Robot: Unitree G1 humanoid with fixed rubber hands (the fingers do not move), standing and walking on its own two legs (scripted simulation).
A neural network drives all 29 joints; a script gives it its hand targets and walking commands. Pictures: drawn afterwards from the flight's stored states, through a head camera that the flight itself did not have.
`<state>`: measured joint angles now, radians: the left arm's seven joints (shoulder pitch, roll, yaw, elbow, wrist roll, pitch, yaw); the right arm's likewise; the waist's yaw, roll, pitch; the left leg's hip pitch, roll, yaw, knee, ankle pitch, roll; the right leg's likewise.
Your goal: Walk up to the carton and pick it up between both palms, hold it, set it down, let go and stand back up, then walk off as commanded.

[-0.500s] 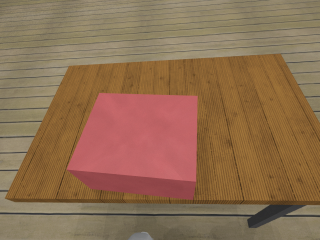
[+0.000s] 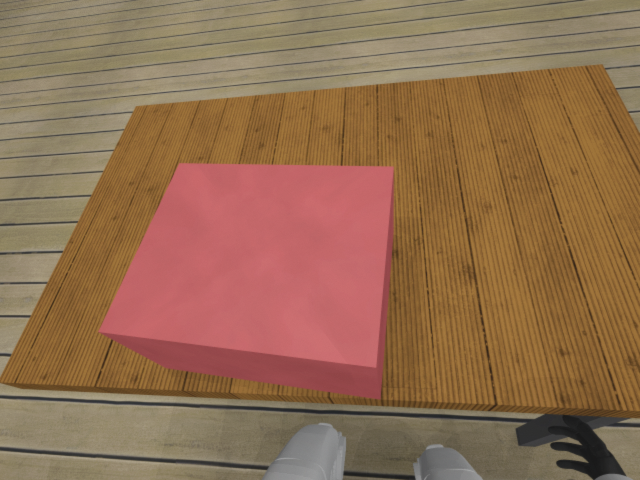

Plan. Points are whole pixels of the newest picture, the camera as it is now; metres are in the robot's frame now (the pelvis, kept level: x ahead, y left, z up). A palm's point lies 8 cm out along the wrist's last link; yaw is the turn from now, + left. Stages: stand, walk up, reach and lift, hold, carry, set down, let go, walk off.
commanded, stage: walk up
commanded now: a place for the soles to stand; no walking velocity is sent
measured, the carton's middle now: (273, 273) +0.35 +0.09 +0.05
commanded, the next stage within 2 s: none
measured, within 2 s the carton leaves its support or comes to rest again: neither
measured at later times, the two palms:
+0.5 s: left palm out of the picture +0.00 +0.47 -0.09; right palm out of the picture +0.11 -0.13 -0.07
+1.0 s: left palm out of the picture +0.03 +0.53 -0.16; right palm out of the picture -0.04 -0.08 -0.07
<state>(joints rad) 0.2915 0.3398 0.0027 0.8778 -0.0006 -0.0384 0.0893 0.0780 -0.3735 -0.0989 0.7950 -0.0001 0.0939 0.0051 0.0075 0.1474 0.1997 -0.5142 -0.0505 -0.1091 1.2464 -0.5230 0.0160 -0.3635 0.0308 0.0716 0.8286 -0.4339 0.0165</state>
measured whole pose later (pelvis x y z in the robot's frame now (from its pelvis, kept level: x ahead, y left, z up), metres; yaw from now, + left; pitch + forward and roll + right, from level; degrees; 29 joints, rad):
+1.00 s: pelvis -0.08 +0.24 -0.02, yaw +0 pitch -7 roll -1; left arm 0.15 0.41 0.01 0.79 0.05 0.10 0.02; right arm 0.29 -0.34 -0.08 0.83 0.00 -0.02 -0.10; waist 0.02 -0.13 0.27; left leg -0.29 -0.06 -0.16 0.97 -0.56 -0.02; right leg -0.48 0.12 0.23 1.35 -0.48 -0.01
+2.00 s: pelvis -0.16 +0.08 +0.02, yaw -3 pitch -2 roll +1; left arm 0.16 0.41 0.01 0.83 0.02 -0.02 0.00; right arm 0.20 -0.38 -0.08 0.88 0.00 0.02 -0.05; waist 0.00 0.06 0.15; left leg -0.38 -0.06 -0.18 0.87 -0.45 0.02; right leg -0.45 0.11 0.14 0.61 -0.13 -0.04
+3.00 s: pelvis -0.19 +0.12 +0.03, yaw -5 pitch -1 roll -1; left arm 0.21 0.40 0.01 1.00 0.01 -0.04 -0.02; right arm 0.26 -0.38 -0.07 0.89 0.00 -0.04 0.00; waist 0.00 0.02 0.02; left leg -0.30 -0.05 -0.14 0.60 -0.29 0.00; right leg -0.29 0.07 0.15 0.59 -0.28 -0.01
